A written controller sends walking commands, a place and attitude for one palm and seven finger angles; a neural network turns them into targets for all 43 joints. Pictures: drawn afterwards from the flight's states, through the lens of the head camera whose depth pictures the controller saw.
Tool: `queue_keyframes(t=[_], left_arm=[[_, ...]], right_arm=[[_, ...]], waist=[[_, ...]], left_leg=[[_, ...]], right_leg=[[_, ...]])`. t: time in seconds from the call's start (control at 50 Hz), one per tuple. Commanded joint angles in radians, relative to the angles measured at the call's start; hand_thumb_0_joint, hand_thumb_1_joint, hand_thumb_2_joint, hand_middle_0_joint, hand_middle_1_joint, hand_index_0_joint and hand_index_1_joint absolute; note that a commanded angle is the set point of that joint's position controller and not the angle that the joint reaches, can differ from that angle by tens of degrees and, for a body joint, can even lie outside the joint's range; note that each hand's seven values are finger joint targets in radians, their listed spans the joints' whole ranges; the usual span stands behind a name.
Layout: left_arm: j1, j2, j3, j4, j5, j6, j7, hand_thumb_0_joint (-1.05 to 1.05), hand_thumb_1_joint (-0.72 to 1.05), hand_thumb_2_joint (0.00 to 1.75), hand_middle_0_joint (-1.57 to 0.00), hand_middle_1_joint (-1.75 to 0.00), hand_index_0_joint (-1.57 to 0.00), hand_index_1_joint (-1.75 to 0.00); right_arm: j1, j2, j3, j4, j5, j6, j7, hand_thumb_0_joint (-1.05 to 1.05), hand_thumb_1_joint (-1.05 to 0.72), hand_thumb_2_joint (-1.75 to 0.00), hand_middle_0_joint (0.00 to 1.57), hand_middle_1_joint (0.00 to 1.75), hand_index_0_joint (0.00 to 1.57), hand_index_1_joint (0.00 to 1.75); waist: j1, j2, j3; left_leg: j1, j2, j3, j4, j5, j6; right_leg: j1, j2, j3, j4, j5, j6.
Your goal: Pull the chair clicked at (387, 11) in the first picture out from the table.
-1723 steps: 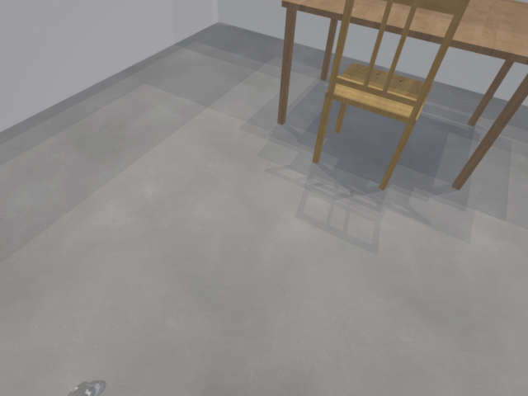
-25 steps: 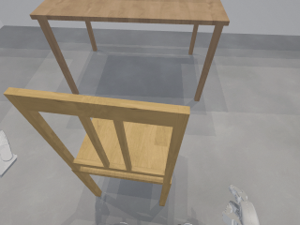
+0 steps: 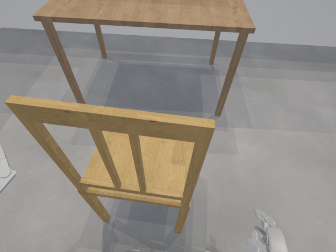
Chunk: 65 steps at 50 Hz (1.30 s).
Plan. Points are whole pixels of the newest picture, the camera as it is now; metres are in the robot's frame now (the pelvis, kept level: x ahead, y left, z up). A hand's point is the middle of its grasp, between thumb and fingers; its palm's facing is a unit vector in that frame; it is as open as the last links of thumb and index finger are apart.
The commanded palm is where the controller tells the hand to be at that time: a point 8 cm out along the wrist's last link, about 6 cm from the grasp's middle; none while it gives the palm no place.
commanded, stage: step back with the hand held close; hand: left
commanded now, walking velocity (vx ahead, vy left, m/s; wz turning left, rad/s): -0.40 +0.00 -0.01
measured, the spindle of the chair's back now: (108, 162) +0.35 +0.20 -0.05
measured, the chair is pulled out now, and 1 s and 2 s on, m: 0.63 0.63 0.63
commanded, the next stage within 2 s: stop stepping back and stand still in 1.50 s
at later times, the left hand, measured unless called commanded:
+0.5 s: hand (8, 174) +0.20 +0.26 +0.19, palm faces +0.45 -0.76 -0.47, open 7.4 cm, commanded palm +0.14 +0.30 +0.19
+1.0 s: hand (12, 180) +0.19 +0.25 +0.18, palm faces +0.44 -0.77 -0.46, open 7.4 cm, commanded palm +0.13 +0.30 +0.19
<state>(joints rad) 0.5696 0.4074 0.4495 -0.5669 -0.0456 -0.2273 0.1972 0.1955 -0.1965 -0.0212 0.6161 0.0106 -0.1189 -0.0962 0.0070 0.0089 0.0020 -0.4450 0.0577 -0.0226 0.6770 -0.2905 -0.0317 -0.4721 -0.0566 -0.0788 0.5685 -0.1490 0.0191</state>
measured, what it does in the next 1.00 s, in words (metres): stands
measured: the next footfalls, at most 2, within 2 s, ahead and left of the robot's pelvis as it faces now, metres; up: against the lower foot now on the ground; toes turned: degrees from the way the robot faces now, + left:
right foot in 1.32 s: +0.02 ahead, -0.16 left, +0.00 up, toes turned -2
left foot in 1.48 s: +0.01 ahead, +0.12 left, +0.00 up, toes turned -1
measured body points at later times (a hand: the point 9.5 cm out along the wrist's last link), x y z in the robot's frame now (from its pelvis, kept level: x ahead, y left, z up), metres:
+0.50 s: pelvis +0.00 +0.00 +0.00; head +0.02 +0.01 +0.45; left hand +0.17 +0.30 +0.21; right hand +0.16 -0.24 -0.08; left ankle +0.04 +0.14 -0.72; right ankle +0.09 -0.14 -0.72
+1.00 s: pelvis -0.01 -0.01 +0.00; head +0.01 +0.01 +0.45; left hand +0.16 +0.29 +0.21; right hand +0.16 -0.24 -0.08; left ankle +0.03 +0.14 -0.72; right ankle +0.08 -0.14 -0.72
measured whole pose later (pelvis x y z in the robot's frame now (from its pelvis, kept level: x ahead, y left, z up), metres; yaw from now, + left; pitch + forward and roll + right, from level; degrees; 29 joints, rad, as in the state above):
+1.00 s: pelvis -0.01 -0.01 +0.00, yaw +0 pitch +2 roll -2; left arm 0.56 0.42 0.45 -0.56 -0.05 -0.25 0.17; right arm 0.20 -0.18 -0.03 0.64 0.01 -0.14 -0.08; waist 0.00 0.01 0.01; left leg -0.46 0.05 -0.06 0.74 -0.40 -0.03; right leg -0.45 -0.03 -0.06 0.58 -0.15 0.01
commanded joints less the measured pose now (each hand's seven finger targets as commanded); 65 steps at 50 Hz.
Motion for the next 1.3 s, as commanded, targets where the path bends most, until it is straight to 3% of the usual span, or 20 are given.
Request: queue_keyframes(t=[0.0,0.22,0.38,0.54,0.68,0.76,0.82,0.86,0.9,0.92,0.94,0.98,1.04,1.08,1.1,1.12,1.14,1.16,1.2,1.28], left_arm=[[-0.020,0.176,0.127,-0.204,0.002,-0.067,0.018,0.00,0.90,0.90,-0.20,-0.30,-0.20,-0.30],[0.021,0.186,0.152,-0.198,-0.008,-0.076,0.011,0.00,0.90,0.90,-0.20,-0.30,-0.20,-0.30],[-0.001,0.177,0.135,-0.181,-0.002,-0.076,0.017,0.00,0.90,0.90,-0.20,-0.30,-0.20,-0.30],[-0.020,0.158,0.116,-0.192,0.002,-0.085,0.012,0.00,0.90,0.90,-0.20,-0.30,-0.20,-0.30],[-0.040,0.187,0.118,-0.197,0.002,-0.081,0.014,0.00,0.90,0.90,-0.20,-0.30,-0.20,-0.30],[0.002,0.188,0.141,-0.211,0.004,-0.087,0.018,0.00,0.90,0.90,-0.20,-0.30,-0.20,-0.30],[0.012,0.186,0.162,-0.168,-0.002,-0.082,0.010,0.00,0.90,0.90,-0.20,-0.30,-0.20,-0.30],[0.007,0.163,0.133,-0.182,-0.005,-0.083,0.001,0.00,0.90,0.90,-0.20,-0.30,-0.20,-0.30],[0.004,0.176,0.121,-0.184,-0.010,-0.086,-0.008,0.00,0.90,0.90,-0.20,-0.30,-0.20,-0.30],[-0.012,0.189,0.127,-0.171,-0.014,-0.082,-0.009,0.00,0.90,0.90,-0.20,-0.30,-0.20,-0.30],[-0.040,0.197,0.128,-0.173,-0.013,-0.081,-0.007,0.00,0.90,0.90,-0.20,-0.30,-0.20,-0.30],[-0.025,0.197,0.110,-0.163,-0.008,-0.051,0.006,0.00,0.90,0.90,-0.20,-0.30,-0.20,-0.30],[-0.006,0.205,0.136,-0.188,0.003,-0.073,0.007,0.00,0.90,0.90,-0.20,-0.30,-0.20,-0.30],[0.016,0.191,0.144,-0.218,-0.007,-0.097,0.008,0.00,0.90,0.90,-0.20,-0.30,-0.20,-0.30],[-0.025,0.200,0.139,-0.249,-0.007,-0.099,0.005,0.00,0.90,0.90,-0.20,-0.30,-0.20,-0.30],[-0.052,0.206,0.146,-0.256,-0.008,-0.103,0.006,0.00,0.90,0.90,-0.20,-0.30,-0.20,-0.30],[-0.062,0.179,0.122,-0.268,-0.009,-0.102,0.002,0.00,0.90,0.90,-0.20,-0.30,-0.20,-0.30],[-0.060,0.165,0.111,-0.269,-0.013,-0.106,-0.007,0.00,0.90,0.90,-0.20,-0.30,-0.20,-0.30],[0.002,0.154,0.101,-0.261,-0.019,-0.101,-0.017,0.00,0.90,0.90,-0.20,-0.30,-0.20,-0.30],[0.023,0.197,0.130,-0.189,-0.010,-0.102,-0.041,0.00,0.90,0.90,-0.20,-0.30,-0.20,-0.30]], right_arm=[[-0.070,-0.132,-0.051,-0.143,-0.007,-0.061,-0.011,0.00,-0.90,-0.90,0.20,0.30,0.20,0.30],[-0.076,-0.129,-0.062,-0.133,-0.001,-0.061,-0.015,0.00,-0.90,-0.90,0.20,0.30,0.20,0.30],[-0.064,-0.124,-0.056,-0.135,-0.005,-0.060,-0.015,0.00,-0.90,-0.90,0.20,0.30,0.20,0.30],[-0.072,-0.130,-0.045,-0.147,-0.003,-0.073,-0.016,0.00,-0.90,-0.90,0.20,0.30,0.20,0.30],[-0.033,-0.123,-0.054,-0.116,-0.013,-0.079,0.000,0.00,-0.90,-0.90,0.20,0.30,0.20,0.30],[-0.076,-0.126,-0.044,-0.133,-0.012,-0.071,-0.010,0.00,-0.90,-0.90,0.20,0.30,0.20,0.30],[-0.097,-0.129,-0.049,-0.140,-0.004,-0.073,-0.017,0.00,-0.90,-0.90,0.20,0.30,0.20,0.30],[-0.072,-0.121,-0.051,-0.133,-0.005,-0.077,-0.008,0.00,-0.90,-0.90,0.20,0.30,0.20,0.30],[-0.043,-0.117,-0.064,-0.120,-0.007,-0.082,0.001,0.00,-0.90,-0.90,0.20,0.30,0.20,0.30],[-0.031,-0.115,-0.070,-0.110,-0.009,-0.082,0.002,0.00,-0.90,-0.90,0.20,0.30,0.20,0.30],[-0.033,-0.109,-0.064,-0.112,-0.014,-0.080,0.005,0.00,-0.90,-0.90,0.20,0.30,0.20,0.30],[-0.043,-0.108,-0.064,-0.104,-0.005,-0.064,0.008,0.00,-0.90,-0.90,0.20,0.30,0.20,0.30],[-0.072,-0.103,-0.030,-0.127,-0.003,-0.059,-0.002,0.00,-0.90,-0.90,0.20,0.30,0.20,0.30],[-0.086,-0.124,-0.032,-0.138,-0.013,-0.067,-0.012,0.00,-0.90,-0.90,0.20,0.30,0.20,0.30],[-0.071,-0.109,-0.035,-0.121,-0.027,-0.082,-0.012,0.00,-0.90,-0.90,0.20,0.30,0.20,0.30],[-0.064,-0.113,-0.046,-0.110,-0.025,-0.086,-0.008,0.00,-0.90,-0.90,0.20,0.30,0.20,0.30],[-0.049,-0.122,-0.056,-0.111,-0.030,-0.090,0.001,0.00,-0.90,-0.90,0.20,0.30,0.20,0.30],[-0.029,-0.125,-0.065,-0.096,-0.031,-0.102,0.014,0.00,-0.90,-0.90,0.20,0.30,0.20,0.30],[-0.012,-0.123,-0.072,-0.094,-0.016,-0.125,0.036,0.00,-0.90,-0.90,0.20,0.30,0.20,0.30],[-0.049,-0.121,-0.048,-0.086,-0.021,-0.129,0.036,0.00,-0.90,-0.90,0.20,0.30,0.20,0.30]], waist=[[-0.001,0.041,-0.135],[-0.001,0.067,-0.168],[-0.008,0.011,-0.127],[-0.003,0.139,-0.113],[-0.007,-0.059,-0.137],[-0.005,0.116,-0.144],[-0.005,0.245,-0.106],[0.001,0.169,-0.121],[-0.010,-0.018,-0.183],[-0.012,-0.078,-0.186],[-0.011,-0.103,-0.144],[-0.007,-0.177,-0.132],[-0.019,-0.081,-0.118],[-0.023,0.252,-0.093],[-0.044,0.305,-0.114],[-0.044,0.311,-0.112],[-0.040,0.293,-0.074],[-0.021,0.287,-0.104],[0.006,0.291,-0.159],[0.000,0.108,-0.092]], left_leg=[[-0.032,0.045,-0.067,-0.144,-0.167,0.059],[-0.013,0.070,-0.075,-0.151,-0.011,0.057],[-0.003,0.038,-0.056,-0.157,-0.195,0.057],[-0.131,0.121,-0.114,-0.265,-0.149,0.087],[0.031,-0.008,-0.012,-0.021,-0.195,0.039],[0.039,0.105,-0.145,-0.248,-0.031,0.083],[-0.162,0.203,-0.198,-0.352,-0.110,0.125],[-0.098,0.158,-0.139,-0.219,0.059,0.105],[0.001,0.035,-0.041,-0.013,0.097,0.046],[0.016,-0.024,-0.001,0.064,-0.071,0.020],[0.033,-0.048,0.011,0.129,-0.249,0.013],[0.084,-0.044,-0.010,0.202,-0.248,0.024],[0.132,0.015,-0.064,-0.176,-0.118,0.066],[0.059,0.267,-0.351,-0.399,-0.001,0.173],[-0.029,0.323,-0.376,-0.445,-0.016,0.201],[-0.075,0.317,-0.330,-0.434,-0.047,0.206],[-0.044,0.281,-0.254,-0.334,0.185,0.207],[0.093,0.241,-0.195,-0.252,0.414,0.190],[0.258,0.200,-0.146,-0.182,0.542,0.125],[0.097,0.123,-0.120,-0.096,0.090,0.067]], right_leg=[[0.139,-0.103,0.140,-0.127,-0.082,-0.081],[0.190,-0.083,0.113,-0.076,0.074,-0.077],[0.106,-0.101,0.139,-0.165,-0.158,-0.082],[0.242,-0.013,0.064,0.001,-0.042,-0.036],[0.090,-0.192,0.220,-0.245,-0.164,-0.136],[0.125,-0.038,0.069,-0.058,-0.096,-0.052],[0.250,0.039,0.045,0.119,-0.183,-0.017],[0.249,0.011,0.066,0.025,-0.012,-0.029],[0.234,-0.127,0.205,-0.115,0.309,-0.096],[0.188,-0.220,0.291,-0.191,0.255,-0.152],[0.086,-0.255,0.302,-0.271,-0.025,-0.166],[0.019,-0.294,0.313,-0.356,-0.357,-0.193],[0.056,-0.140,0.142,-0.136,-0.135,-0.105],[0.010,0.065,0.038,0.231,-0.294,-0.007],[0.044,0.088,0.113,0.458,-0.408,-0.005],[0.070,0.084,0.156,0.561,-0.402,-0.006],[0.038,0.074,0.160,0.491,-0.391,-0.012],[0.015,0.057,0.140,0.333,-0.363,-0.008],[0.061,0.023,0.095,0.040,-0.230,-0.030],[0.243,-0.013,0.066,-0.250,0.089,-0.051]])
